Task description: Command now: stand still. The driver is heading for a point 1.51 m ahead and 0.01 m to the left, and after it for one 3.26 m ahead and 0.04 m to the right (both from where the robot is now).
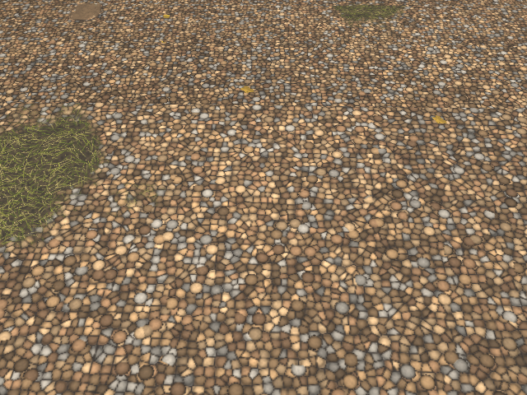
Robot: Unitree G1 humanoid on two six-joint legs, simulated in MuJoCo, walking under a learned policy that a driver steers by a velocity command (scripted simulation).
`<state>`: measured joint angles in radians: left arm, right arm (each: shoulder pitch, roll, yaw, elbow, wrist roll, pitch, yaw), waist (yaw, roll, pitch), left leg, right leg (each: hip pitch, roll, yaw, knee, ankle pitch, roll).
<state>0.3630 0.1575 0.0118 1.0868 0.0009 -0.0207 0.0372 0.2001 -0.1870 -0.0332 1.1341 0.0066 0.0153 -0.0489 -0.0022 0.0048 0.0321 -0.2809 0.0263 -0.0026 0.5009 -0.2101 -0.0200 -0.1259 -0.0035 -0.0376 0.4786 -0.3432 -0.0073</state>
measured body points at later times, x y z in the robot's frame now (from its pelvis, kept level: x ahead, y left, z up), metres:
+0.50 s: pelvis +0.01 +0.00 +0.00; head +0.01 +0.00 +0.45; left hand -0.04 +0.23 -0.16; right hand +0.02 -0.24 -0.16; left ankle +0.03 +0.13 -0.73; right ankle -0.05 -0.11 -0.74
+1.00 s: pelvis +0.19 +0.05 +0.01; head +0.20 +0.06 +0.46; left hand +0.36 +0.29 -0.11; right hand +0.09 -0.18 -0.14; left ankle +0.08 +0.14 -0.74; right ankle +0.34 -0.12 -0.68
